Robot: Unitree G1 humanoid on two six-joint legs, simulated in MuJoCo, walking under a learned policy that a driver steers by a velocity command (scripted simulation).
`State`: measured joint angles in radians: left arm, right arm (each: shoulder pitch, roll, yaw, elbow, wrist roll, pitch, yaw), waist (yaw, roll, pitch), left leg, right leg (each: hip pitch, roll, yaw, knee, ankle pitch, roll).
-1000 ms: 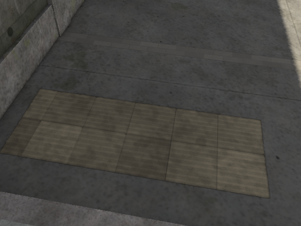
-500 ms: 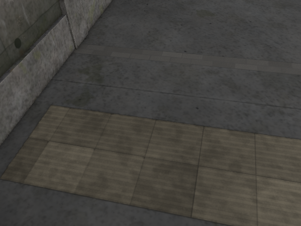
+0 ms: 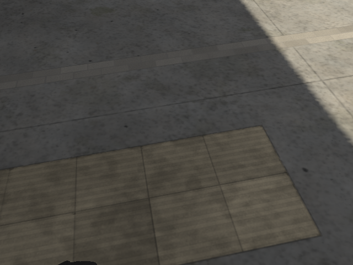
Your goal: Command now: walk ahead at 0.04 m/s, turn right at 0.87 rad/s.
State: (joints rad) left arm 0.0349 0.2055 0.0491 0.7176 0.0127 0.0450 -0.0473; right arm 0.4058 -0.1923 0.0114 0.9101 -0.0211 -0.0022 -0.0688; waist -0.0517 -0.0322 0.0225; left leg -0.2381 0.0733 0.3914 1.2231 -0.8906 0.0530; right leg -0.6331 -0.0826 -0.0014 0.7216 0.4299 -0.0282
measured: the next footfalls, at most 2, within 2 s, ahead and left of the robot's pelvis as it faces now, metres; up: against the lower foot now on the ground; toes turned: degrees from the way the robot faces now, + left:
right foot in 0.12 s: +0.18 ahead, -0.11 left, -0.20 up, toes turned -7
left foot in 0.78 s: +0.21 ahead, +0.17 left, -0.20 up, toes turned -20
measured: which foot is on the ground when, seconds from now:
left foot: down 0.00-0.10, up 0.12-0.76, down 0.78-1.00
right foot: up 0.00-0.10, down 0.12-0.78, up 0.80-0.98, down 1.00-1.00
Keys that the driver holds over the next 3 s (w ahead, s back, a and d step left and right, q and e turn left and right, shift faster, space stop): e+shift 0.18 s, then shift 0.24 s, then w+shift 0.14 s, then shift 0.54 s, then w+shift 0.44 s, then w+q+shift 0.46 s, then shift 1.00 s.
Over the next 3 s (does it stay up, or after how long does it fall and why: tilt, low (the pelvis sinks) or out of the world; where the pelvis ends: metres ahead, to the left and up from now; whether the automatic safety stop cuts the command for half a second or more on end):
stays up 1.14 -0.25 -0.29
